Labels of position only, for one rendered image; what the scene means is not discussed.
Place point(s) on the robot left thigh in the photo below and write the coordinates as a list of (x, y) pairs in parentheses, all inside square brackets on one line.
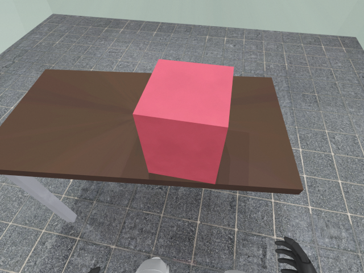
[(153, 266)]

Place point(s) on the robot right hand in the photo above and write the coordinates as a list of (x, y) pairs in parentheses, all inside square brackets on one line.
[(301, 262)]

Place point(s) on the table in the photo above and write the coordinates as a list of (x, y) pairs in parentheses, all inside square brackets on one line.
[(79, 125)]

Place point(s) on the carton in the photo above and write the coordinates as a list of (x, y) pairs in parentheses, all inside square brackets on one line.
[(182, 119)]

